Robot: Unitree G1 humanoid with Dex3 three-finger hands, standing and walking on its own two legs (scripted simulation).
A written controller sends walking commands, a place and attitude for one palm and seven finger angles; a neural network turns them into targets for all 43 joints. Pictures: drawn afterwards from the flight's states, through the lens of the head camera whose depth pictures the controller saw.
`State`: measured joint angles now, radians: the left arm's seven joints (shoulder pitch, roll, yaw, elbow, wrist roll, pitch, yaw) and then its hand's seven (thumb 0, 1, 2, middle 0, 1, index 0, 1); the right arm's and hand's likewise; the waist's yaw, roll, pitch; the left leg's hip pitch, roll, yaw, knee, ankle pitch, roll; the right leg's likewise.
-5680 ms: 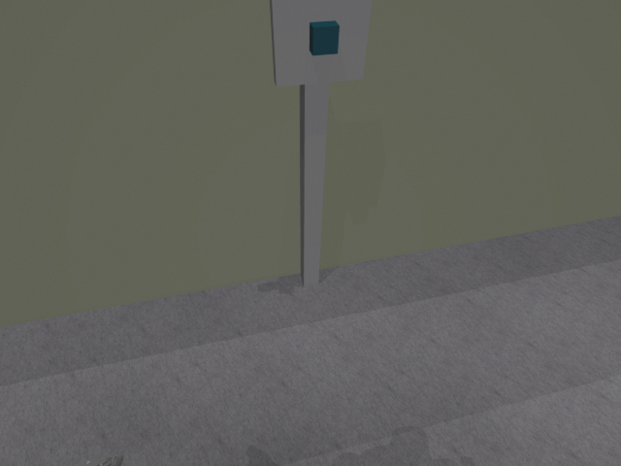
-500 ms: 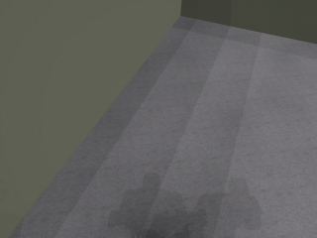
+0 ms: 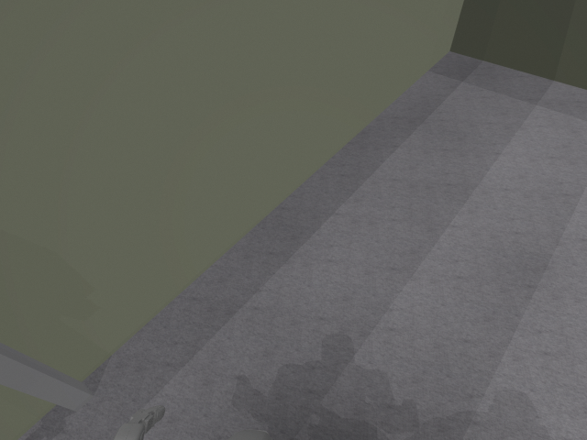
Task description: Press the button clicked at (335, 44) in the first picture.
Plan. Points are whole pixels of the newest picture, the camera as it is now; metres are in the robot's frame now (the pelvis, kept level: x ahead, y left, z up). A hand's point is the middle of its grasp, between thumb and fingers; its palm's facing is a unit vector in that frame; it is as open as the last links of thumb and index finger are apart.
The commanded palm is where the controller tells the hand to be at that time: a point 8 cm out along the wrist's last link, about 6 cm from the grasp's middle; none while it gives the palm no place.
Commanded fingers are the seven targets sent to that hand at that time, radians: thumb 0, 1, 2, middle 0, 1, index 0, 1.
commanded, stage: turn to face it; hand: left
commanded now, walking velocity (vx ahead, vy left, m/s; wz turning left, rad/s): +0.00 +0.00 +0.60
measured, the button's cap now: out of the picture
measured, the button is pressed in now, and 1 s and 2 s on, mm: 0 0 0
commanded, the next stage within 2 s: take the last steps up to it in 1.34 s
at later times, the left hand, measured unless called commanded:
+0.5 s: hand out of the picture -0.01 +0.27 -0.17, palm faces +0.33 -0.91 -0.24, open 7.4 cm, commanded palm none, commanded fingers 0.00 0.90 0.90 -0.20 -0.30 -0.20 -0.30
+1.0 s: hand out of the picture +0.02 +0.22 -0.12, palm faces +0.55 -0.79 -0.29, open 7.3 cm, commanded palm none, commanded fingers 0.00 0.90 0.90 -0.20 -0.30 -0.20 -0.30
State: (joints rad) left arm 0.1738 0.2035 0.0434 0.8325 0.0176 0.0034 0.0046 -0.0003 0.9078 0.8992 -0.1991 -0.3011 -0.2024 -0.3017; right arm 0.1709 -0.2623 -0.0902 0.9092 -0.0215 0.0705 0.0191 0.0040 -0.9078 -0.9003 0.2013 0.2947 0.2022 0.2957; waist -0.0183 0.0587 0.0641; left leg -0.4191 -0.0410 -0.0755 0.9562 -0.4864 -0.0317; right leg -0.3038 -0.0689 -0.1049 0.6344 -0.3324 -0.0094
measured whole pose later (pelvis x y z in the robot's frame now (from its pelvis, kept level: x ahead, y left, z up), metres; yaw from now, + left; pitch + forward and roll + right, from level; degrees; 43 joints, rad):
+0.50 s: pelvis +0.00 +0.05 +0.01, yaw +17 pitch +1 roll -1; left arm 0.22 0.27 0.09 0.93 0.02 0.07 0.00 0.00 0.91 0.90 -0.20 -0.30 -0.20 -0.30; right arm 0.14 -0.22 -0.05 0.89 -0.02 0.02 0.01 0.00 -0.91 -0.90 0.20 0.29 0.20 0.30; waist 0.00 -0.04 0.08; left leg -0.30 -0.02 0.06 0.56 -0.27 0.06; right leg -0.48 -0.13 -0.06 1.14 -0.42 0.09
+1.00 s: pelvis +0.02 -0.01 +0.01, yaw +35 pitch -1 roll +2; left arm 0.17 0.17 0.03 0.85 0.01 0.02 0.02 0.00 0.91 0.90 -0.20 -0.30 -0.21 -0.30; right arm 0.24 -0.27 -0.10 0.95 -0.03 0.08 0.02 0.01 -0.91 -0.90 0.20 0.29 0.20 0.30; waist -0.05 0.06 0.05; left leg -0.50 -0.05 -0.05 1.09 -0.42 -0.04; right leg -0.22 -0.05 -0.09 0.53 -0.30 -0.02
